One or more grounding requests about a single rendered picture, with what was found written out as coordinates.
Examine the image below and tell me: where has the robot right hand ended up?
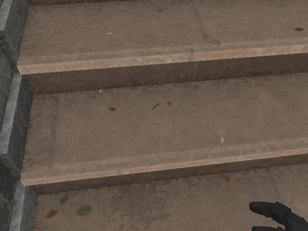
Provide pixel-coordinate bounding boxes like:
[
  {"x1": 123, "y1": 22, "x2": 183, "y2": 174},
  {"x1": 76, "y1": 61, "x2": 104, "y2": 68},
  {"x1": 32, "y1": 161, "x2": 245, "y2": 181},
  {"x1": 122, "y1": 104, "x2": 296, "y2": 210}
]
[{"x1": 249, "y1": 201, "x2": 308, "y2": 231}]

